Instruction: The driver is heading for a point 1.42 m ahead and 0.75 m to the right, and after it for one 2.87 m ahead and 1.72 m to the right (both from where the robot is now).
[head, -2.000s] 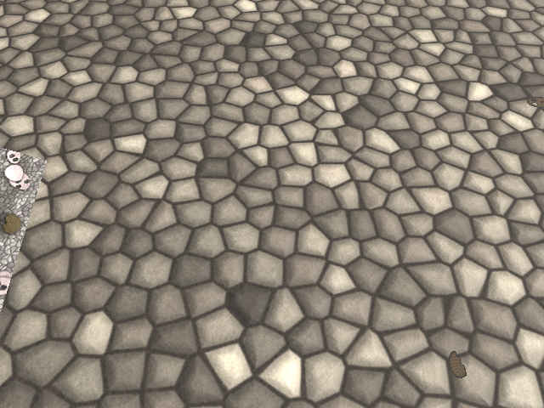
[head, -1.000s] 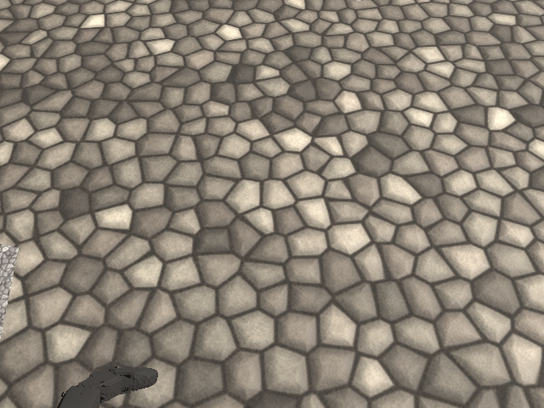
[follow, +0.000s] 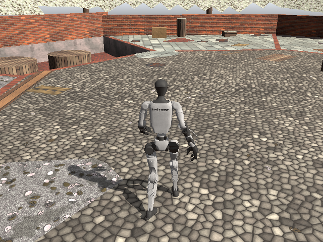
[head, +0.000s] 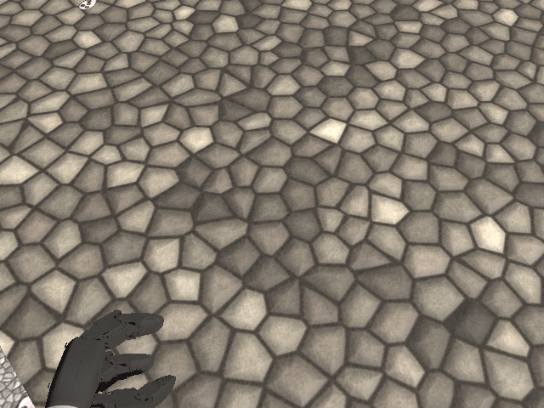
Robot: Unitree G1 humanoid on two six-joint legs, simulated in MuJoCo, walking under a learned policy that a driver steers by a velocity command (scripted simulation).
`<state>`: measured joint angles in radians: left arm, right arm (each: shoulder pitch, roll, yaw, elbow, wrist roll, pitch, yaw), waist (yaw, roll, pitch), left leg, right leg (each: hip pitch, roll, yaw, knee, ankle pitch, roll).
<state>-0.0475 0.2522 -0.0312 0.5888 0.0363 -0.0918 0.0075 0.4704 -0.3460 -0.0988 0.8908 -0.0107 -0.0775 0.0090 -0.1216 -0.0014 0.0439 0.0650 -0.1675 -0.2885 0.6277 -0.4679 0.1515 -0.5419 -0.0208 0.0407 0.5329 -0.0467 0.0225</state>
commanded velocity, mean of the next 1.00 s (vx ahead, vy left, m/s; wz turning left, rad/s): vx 1.00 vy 0.00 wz -0.61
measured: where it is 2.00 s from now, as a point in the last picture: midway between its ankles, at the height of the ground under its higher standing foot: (453, 95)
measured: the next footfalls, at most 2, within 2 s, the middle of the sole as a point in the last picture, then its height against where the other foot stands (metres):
left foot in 0.38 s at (213, 386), level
right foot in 0.80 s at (320, 249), level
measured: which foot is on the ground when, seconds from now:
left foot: down 0.00-0.00, up 0.02-0.36, down 0.38-0.80, up 0.82-1.00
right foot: down 0.00-0.38, up 0.40-0.78, down 0.80-1.00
